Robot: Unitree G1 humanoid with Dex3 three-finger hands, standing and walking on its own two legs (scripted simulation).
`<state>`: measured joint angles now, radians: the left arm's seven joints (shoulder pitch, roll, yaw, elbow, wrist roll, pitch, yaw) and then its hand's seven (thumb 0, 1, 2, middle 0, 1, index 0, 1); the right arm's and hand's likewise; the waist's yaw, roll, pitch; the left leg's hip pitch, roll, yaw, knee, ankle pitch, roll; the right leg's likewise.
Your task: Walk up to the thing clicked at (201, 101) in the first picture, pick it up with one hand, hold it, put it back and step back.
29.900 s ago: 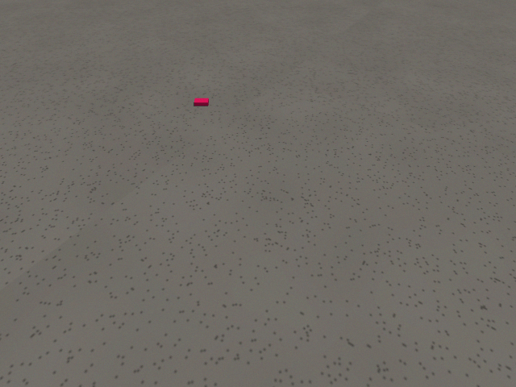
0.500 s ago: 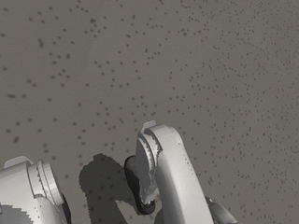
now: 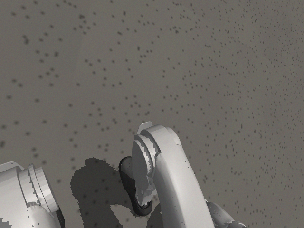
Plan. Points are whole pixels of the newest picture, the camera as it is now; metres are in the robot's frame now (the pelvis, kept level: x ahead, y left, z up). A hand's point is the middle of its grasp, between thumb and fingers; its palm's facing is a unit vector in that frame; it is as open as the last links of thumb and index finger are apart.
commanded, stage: rest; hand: left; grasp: from above
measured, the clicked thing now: out of the picture +0.44 +0.36 -0.28
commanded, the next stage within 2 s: open in 0.14 s
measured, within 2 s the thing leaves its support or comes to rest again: neither
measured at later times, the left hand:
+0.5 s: hand out of the picture +0.43 +0.35 -0.25, palm faces -0.43 -0.19 -0.88, open 9.3 cm
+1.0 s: hand out of the picture +0.43 +0.35 -0.24, palm faces -0.43 -0.18 -0.88, open 13.1 cm
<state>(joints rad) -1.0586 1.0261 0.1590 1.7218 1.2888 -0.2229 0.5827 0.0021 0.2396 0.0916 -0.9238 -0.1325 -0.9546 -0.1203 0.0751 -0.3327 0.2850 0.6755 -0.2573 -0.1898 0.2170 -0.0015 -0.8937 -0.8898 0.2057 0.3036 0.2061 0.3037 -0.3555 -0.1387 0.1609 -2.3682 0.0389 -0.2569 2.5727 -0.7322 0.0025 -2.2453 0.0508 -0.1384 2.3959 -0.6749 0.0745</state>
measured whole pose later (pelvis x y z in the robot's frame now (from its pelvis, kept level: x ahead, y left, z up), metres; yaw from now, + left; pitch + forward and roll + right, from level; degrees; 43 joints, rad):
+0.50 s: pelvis +0.00 +0.00 +0.00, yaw -1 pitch +27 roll -15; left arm -1.08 1.07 0.14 1.75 1.27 -0.23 0.59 0.00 0.19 0.28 -0.75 -0.32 -0.77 -0.32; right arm 0.07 -0.36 0.32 0.65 -0.26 -0.22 0.23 0.00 -0.89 -0.89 0.21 0.30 0.21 0.30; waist -0.37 -0.15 0.19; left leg -2.36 0.04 -0.27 2.58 -0.73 0.00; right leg -2.23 0.06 -0.15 2.39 -0.66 0.08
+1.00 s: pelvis +0.00 +0.00 +0.00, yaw -1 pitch +27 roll -15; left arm -1.08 1.08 0.13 1.74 1.26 -0.23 0.58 0.00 -0.33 0.82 -0.24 -0.83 -0.24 -0.84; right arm 0.07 -0.36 0.33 0.64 -0.26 -0.21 0.23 0.00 -0.89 -0.89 0.21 0.30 0.21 0.30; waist -0.37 -0.15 0.19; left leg -2.35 0.04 -0.28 2.57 -0.73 0.00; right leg -2.23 0.06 -0.16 2.37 -0.66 0.08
